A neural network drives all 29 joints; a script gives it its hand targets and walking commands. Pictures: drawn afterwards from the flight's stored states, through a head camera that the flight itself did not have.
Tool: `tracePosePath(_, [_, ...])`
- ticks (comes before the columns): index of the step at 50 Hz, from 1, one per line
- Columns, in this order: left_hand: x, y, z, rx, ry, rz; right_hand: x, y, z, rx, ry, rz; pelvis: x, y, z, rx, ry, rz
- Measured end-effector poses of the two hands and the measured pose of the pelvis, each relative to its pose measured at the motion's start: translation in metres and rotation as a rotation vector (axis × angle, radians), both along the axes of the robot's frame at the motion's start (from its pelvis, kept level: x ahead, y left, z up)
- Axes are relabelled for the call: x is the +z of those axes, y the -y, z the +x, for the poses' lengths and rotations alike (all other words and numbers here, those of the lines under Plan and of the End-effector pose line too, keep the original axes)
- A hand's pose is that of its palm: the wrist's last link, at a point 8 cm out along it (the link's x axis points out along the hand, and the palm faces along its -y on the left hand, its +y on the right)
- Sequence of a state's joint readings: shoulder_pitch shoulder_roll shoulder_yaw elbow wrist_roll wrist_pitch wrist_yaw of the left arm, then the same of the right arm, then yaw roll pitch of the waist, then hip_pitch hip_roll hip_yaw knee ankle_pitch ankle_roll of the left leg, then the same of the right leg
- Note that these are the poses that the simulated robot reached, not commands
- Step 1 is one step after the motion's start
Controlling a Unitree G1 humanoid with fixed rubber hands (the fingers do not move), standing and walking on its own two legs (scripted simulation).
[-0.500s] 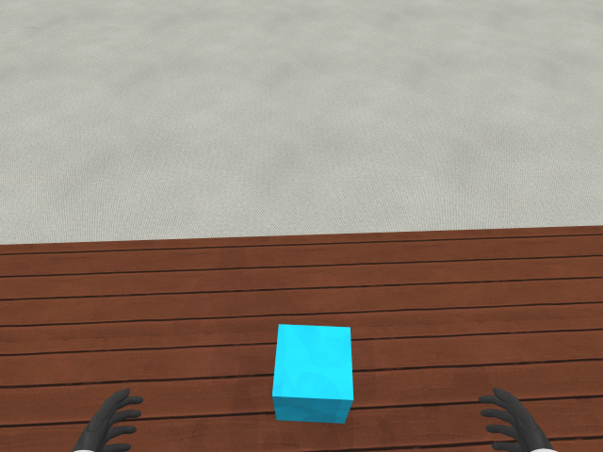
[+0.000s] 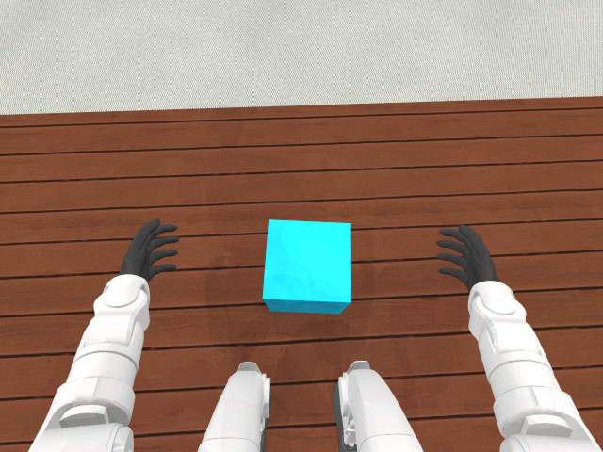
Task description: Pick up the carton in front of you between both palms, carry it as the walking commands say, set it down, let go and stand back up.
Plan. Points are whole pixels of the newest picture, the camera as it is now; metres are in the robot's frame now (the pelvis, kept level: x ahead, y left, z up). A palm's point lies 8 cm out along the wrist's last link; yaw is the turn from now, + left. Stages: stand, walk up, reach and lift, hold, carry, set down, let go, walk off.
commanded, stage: reach and lift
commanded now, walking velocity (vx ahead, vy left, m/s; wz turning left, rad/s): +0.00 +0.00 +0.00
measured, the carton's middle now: (307, 270) +0.45 -0.01 -0.57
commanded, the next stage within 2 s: none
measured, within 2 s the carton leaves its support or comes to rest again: neither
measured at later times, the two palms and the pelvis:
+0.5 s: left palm (203, 201) +0.48 +0.18 -0.16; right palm (422, 212) +0.46 -0.20 -0.16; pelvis -0.06 +0.01 -0.06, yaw +0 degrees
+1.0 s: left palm (226, 251) +0.46 +0.18 -0.40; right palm (392, 259) +0.44 -0.21 -0.40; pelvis -0.07 +0.01 -0.25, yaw -1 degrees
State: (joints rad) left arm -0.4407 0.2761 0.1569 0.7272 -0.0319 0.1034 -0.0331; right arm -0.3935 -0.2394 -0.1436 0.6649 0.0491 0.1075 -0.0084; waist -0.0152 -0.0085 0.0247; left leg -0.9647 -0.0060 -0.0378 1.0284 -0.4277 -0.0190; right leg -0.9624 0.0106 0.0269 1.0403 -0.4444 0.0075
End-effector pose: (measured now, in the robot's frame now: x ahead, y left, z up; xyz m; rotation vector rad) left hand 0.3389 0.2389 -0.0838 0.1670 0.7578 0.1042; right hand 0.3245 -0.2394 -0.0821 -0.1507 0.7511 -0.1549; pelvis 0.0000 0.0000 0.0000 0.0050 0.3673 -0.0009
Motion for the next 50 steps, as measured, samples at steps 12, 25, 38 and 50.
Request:
tracePosePath(12, [-0.032, 0.032, 0.081, -0.002, 0.08, -0.06, -0.034, -0.018, 0.073, -0.051, 0.09, 0.056, -0.032, -0.005, -0.05, 0.003, -0.241, -0.008])
tracePosePath(25, [-0.078, 0.061, 0.143, -0.003, 0.106, -0.093, -0.08, -0.037, 0.134, -0.06, 0.114, 0.099, -0.057, -0.008, -0.057, -0.002, -0.42, -0.004])
tracePosePath(38, [-0.22, 0.058, 0.123, 0.023, 0.059, -0.078, -0.218, -0.035, 0.117, -0.081, 0.063, 0.08, -0.142, -0.006, -0.042, -0.005, -0.572, -0.007])
tracePosePath(50, [-0.32, 0.058, 0.122, 0.018, 0.086, -0.078, -0.32, -0.032, 0.112, -0.077, 0.083, 0.083, -0.25, -0.008, -0.074, -0.01, -0.478, -0.004])
